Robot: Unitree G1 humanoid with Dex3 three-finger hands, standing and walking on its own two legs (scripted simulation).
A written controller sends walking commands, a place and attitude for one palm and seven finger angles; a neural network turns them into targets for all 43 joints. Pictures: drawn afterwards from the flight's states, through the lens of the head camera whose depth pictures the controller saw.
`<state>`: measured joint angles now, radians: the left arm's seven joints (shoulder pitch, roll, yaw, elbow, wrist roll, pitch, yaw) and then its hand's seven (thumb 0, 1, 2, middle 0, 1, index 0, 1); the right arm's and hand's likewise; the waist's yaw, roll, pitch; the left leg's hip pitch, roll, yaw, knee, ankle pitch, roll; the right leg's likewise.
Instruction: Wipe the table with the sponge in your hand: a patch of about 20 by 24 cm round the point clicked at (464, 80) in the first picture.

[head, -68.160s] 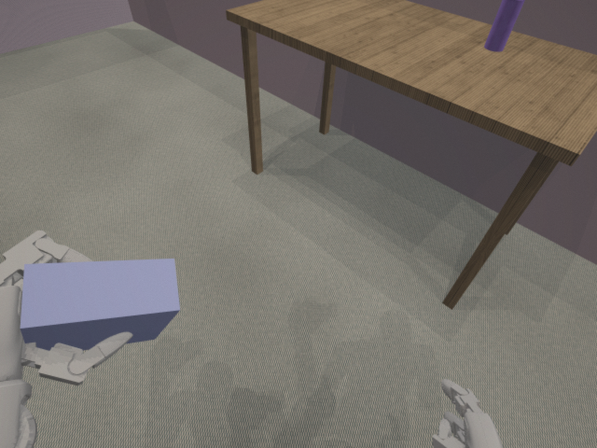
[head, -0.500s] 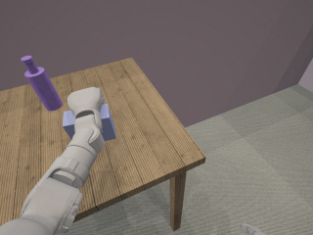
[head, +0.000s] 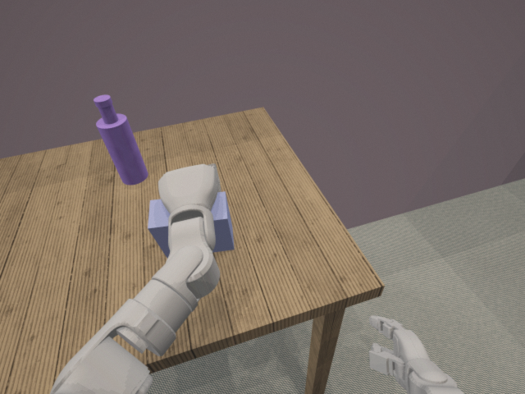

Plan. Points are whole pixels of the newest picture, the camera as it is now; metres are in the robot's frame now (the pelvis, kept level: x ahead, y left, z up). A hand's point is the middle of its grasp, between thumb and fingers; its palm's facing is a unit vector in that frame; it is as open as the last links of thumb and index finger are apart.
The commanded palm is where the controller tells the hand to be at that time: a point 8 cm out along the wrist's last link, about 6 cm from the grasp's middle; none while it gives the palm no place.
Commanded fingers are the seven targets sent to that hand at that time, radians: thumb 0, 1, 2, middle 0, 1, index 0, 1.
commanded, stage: wipe back along the third lane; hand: left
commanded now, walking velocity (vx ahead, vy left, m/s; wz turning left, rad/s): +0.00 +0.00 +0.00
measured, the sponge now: (197, 232) +0.37 +0.17 +0.05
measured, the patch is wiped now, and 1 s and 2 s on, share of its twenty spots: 1.00 1.00 1.00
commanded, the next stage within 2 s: slide back across to the middle lane in 0.72 s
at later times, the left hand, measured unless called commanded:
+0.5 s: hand (209, 235) +0.31 +0.12 +0.12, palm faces +0.14 -0.11 -0.98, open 9.6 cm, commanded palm +0.26 +0.11 +0.14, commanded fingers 0.00 0.10 1.30 -1.20 -1.60 -1.20 -1.60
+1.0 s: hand (215, 258) +0.28 +0.10 +0.12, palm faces +0.15 -0.17 -0.97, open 9.5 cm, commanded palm +0.22 +0.11 +0.15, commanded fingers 0.00 0.10 1.30 -1.20 -1.60 -1.20 -1.60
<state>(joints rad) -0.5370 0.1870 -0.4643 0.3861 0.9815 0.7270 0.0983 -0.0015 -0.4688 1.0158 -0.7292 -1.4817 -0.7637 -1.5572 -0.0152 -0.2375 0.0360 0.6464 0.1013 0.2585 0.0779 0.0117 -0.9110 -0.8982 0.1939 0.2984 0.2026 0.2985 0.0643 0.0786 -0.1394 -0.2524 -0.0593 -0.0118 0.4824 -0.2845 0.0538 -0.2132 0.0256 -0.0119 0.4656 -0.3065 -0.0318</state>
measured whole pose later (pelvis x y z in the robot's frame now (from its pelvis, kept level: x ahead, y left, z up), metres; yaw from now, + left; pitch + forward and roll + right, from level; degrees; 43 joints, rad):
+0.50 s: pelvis -0.03 -0.03 +0.00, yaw -1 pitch +0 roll +1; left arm -0.35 0.23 -0.44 0.16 0.97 0.71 0.10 0.00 -0.47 1.02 -0.71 -1.51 -0.78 -1.53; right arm 0.01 -0.26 0.03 0.64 0.11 0.27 0.08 0.01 -0.91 -0.90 0.19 0.30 0.20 0.30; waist 0.05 0.10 -0.11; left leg -0.21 -0.03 0.00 0.48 -0.26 0.02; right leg -0.20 0.05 -0.01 0.50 -0.29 -0.06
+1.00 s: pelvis -0.03 -0.06 +0.00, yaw -2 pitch -2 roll +1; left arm -0.15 0.28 -0.36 -0.02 0.93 0.63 0.09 0.00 -0.46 1.04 -0.69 -1.52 -0.79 -1.50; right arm -0.01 -0.26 0.03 0.63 0.10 0.22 0.04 0.01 -0.91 -0.90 0.19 0.30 0.20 0.30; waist 0.06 0.11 -0.09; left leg -0.17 0.01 0.01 0.46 -0.25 0.00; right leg -0.16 0.09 0.00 0.49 -0.28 -0.11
